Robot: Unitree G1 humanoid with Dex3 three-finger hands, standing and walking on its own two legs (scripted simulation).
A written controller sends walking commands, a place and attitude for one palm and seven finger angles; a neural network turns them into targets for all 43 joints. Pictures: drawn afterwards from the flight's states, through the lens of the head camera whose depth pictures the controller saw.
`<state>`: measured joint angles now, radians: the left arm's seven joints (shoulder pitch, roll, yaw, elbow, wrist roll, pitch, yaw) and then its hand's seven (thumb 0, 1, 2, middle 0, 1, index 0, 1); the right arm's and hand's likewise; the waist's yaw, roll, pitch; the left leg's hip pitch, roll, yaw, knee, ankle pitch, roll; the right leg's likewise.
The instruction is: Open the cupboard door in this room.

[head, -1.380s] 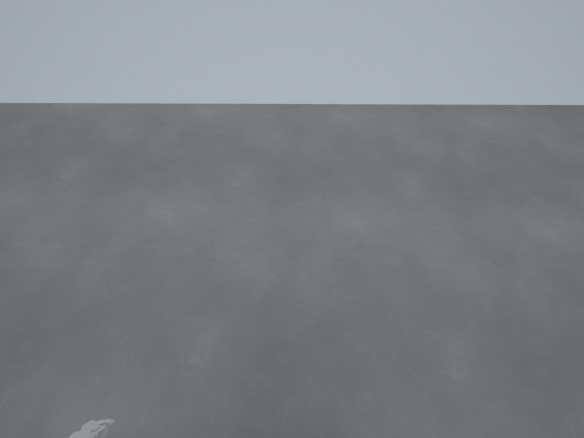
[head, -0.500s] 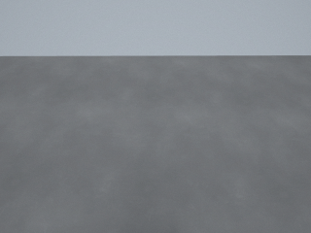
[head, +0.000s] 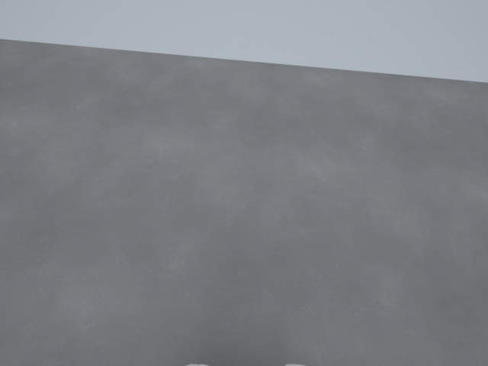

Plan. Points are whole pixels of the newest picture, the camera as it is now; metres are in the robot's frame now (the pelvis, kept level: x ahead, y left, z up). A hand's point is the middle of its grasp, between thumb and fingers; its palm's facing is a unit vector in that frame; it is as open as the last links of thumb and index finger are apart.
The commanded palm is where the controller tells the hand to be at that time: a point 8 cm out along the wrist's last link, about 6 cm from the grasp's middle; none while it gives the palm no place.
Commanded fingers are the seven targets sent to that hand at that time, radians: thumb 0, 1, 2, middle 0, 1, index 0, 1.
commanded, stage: turn or walk to find it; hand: left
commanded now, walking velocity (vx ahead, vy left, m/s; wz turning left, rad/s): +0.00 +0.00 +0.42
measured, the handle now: out of the picture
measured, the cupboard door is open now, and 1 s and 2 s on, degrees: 0 0 0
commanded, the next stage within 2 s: none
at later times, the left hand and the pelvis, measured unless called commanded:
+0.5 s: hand out of the picture -0.04 +0.19 -0.16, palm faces +0.26 -0.93 -0.25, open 7.4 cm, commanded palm none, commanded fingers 0.00 0.90 0.90 -0.20 -0.30 -0.20 -0.30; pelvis -0.03 -0.01 +0.01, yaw +15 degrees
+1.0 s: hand out of the picture -0.06 +0.22 -0.15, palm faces +0.45 -0.85 -0.28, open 7.4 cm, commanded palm none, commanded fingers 0.00 0.90 0.90 -0.20 -0.30 -0.20 -0.30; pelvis -0.06 -0.01 +0.00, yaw +26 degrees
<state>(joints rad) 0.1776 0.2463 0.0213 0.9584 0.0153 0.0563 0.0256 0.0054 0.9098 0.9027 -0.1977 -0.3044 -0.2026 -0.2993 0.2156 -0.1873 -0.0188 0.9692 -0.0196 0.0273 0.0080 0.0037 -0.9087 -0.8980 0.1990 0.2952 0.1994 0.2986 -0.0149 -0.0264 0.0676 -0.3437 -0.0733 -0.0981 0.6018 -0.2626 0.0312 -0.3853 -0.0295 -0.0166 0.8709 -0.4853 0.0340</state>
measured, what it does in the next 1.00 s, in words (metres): steps on the spot, turning left: right foot, then left foot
